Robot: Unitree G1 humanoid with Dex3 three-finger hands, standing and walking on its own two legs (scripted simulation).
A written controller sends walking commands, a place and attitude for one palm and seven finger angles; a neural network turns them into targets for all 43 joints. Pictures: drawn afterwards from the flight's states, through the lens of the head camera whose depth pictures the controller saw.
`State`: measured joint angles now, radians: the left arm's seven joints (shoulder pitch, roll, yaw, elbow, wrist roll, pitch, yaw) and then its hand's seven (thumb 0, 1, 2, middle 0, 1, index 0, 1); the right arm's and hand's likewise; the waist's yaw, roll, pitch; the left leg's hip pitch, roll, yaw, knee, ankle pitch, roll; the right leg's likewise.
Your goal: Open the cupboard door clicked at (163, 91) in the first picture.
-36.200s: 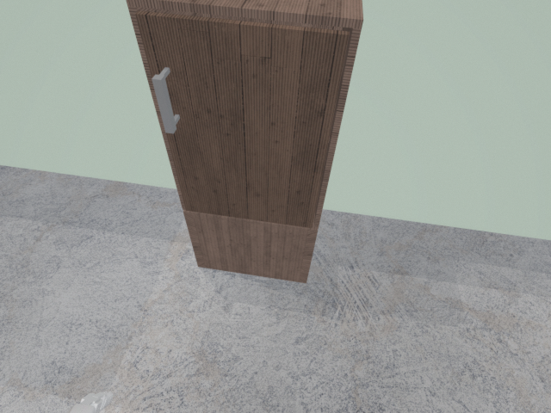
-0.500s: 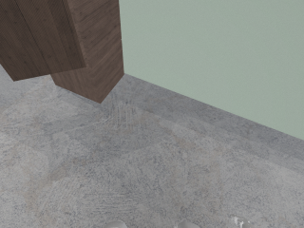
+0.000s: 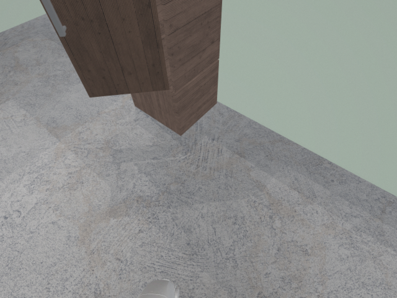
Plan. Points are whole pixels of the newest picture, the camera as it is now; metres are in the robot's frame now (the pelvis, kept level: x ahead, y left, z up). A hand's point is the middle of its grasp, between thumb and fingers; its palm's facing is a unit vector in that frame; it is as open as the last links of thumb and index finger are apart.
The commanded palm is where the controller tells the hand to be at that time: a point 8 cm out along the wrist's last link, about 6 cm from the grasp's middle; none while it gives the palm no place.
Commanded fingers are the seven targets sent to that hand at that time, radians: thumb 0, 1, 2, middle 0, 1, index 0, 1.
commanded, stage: turn to face it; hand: left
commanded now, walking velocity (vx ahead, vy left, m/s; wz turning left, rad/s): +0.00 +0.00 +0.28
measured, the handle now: (55, 15) +1.01 +0.58 +0.05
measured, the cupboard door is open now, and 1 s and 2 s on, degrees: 46 46 46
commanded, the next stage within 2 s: take the last steps up to it in 0.10 s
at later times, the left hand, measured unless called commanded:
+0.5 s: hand out of the picture +0.07 +0.23 -0.16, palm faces +0.18 -0.95 -0.24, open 7.4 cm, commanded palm none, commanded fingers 0.00 0.90 0.90 -0.20 -0.30 -0.20 -0.30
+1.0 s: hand out of the picture +0.02 +0.24 -0.19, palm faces +0.37 -0.91 -0.17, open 7.4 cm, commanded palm none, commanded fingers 0.00 0.90 0.90 -0.20 -0.30 -0.20 -0.30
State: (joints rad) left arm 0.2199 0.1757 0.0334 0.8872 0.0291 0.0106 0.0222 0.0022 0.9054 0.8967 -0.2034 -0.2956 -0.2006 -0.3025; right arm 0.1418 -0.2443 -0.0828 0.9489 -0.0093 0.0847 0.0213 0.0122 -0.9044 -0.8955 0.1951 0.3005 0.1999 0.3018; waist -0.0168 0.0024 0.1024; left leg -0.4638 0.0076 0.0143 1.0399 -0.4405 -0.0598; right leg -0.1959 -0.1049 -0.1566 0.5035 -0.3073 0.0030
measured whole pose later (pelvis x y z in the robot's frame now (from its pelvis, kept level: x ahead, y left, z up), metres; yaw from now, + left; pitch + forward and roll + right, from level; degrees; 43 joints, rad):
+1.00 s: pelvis +0.16 +0.12 -0.03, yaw +17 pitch +0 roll +1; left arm 0.43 0.15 0.05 1.13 0.03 -0.02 0.00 0.00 0.90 0.90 -0.20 -0.30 -0.20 -0.30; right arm 0.11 -0.20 -0.05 0.98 -0.02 -0.03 0.02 0.01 -0.91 -0.90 0.19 0.30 0.20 0.30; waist 0.04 -0.03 0.10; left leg -0.44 0.03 0.12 0.65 -0.18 0.04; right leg -0.11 -0.19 -0.12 0.82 -0.53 0.05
